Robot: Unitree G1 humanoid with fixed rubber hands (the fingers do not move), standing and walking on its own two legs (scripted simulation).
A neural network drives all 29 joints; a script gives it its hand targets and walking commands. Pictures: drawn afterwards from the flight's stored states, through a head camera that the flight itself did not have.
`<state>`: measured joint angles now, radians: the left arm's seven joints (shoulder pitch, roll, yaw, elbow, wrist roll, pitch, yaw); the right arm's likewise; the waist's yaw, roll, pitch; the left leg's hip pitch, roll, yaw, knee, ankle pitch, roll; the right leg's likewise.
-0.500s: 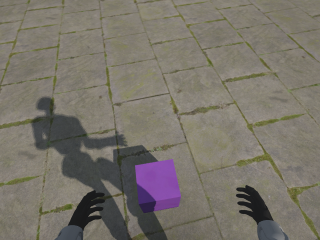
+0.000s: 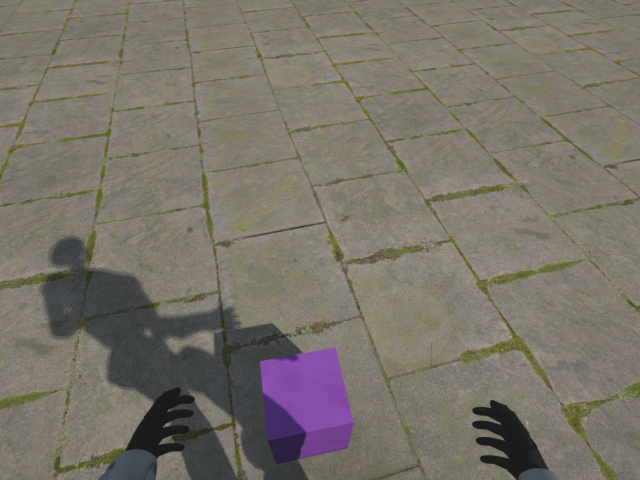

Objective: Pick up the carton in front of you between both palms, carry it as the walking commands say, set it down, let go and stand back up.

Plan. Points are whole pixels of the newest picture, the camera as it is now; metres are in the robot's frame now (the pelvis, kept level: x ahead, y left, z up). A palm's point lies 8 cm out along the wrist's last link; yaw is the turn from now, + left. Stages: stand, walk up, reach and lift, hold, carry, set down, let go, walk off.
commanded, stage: stand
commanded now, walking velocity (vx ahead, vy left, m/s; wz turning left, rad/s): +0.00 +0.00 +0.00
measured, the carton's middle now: (305, 406) +0.41 +0.07 -0.65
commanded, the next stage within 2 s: none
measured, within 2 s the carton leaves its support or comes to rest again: neither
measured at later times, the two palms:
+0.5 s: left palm (104, 469) +0.15 +0.30 -0.10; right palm out of the picture +0.13 -0.27 -0.08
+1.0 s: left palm out of the picture +0.11 +0.32 -0.10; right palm out of the picture +0.09 -0.28 -0.09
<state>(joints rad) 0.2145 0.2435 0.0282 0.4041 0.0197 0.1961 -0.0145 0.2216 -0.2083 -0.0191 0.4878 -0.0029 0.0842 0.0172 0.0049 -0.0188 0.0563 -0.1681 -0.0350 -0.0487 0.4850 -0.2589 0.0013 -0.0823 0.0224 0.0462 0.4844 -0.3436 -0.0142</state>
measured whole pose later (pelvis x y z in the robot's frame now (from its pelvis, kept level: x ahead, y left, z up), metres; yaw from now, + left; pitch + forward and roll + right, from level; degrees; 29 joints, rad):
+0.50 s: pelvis +0.01 +0.02 +0.00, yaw -2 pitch +0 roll +0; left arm 0.19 0.35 0.03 0.74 0.03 0.01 0.02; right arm 0.15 -0.32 -0.03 0.82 -0.03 0.00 -0.02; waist 0.00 -0.05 0.01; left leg -0.21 -0.04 0.00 0.50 -0.29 0.03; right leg -0.12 0.01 0.08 0.46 -0.34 0.02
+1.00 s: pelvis +0.00 +0.02 +0.01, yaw -2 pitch -2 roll +0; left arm 0.17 0.37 0.01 0.90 0.03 -0.01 0.02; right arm 0.12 -0.35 -0.02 0.97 -0.02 -0.01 -0.01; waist -0.01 -0.03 0.02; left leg -0.17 -0.04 -0.01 0.43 -0.23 0.03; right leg -0.08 0.01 0.08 0.39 -0.28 0.02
